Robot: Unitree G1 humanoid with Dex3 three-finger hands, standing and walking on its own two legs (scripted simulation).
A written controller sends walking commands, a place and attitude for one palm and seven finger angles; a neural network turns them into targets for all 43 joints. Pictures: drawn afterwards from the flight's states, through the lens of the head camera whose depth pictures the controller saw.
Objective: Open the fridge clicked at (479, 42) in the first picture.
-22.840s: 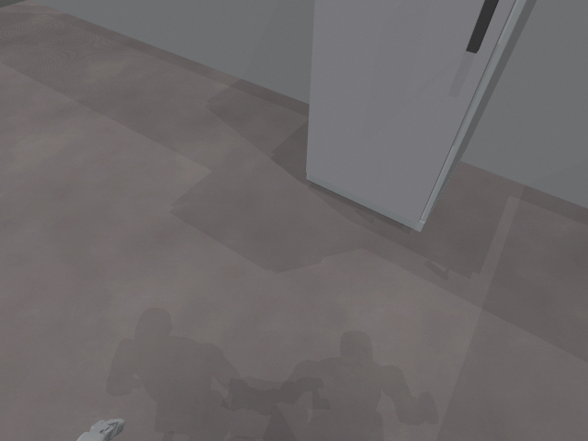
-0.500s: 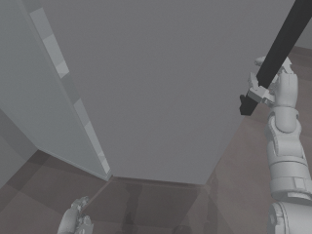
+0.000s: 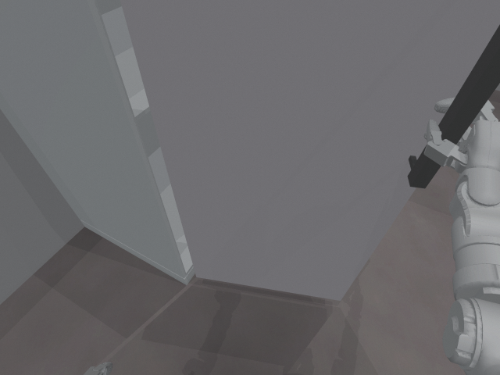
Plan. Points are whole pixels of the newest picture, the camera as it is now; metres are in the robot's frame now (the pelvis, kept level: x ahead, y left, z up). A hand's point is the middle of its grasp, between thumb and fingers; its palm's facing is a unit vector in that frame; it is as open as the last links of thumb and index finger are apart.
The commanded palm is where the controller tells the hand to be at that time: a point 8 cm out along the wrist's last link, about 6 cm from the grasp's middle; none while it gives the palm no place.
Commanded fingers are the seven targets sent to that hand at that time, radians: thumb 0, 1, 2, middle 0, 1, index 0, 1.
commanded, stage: loosen the grip on the handle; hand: right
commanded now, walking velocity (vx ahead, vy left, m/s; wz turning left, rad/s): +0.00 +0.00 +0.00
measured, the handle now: (480, 65) +0.49 -0.25 +0.28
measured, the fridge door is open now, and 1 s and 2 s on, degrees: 71 67 67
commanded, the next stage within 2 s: slip the hand off the handle in 0.56 s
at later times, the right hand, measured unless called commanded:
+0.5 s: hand (442, 148) +0.46 -0.25 +0.15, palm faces +0.31 +0.93 -0.18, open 13.7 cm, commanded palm +0.42 -0.28 +0.17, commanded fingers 0.00 0.55 -0.20 0.25 1.15 0.25 1.15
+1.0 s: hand (475, 155) +0.46 -0.30 +0.15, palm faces +0.33 +0.93 -0.17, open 14.6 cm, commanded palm +0.42 -0.34 +0.16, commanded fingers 0.00 0.55 -0.20 0.25 1.15 0.25 1.15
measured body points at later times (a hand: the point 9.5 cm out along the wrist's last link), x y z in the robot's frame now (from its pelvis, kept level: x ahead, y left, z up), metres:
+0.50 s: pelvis +0.03 +0.00 +0.00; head +0.08 -0.01 +0.45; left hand +0.15 +0.27 -0.10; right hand +0.44 -0.30 +0.16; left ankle +0.06 +0.12 -0.73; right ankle +0.03 -0.11 -0.73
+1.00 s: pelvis +0.06 +0.00 +0.00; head +0.10 -0.01 +0.44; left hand +0.17 +0.25 -0.11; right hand +0.44 -0.35 +0.16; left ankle +0.06 +0.12 -0.73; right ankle +0.03 -0.11 -0.73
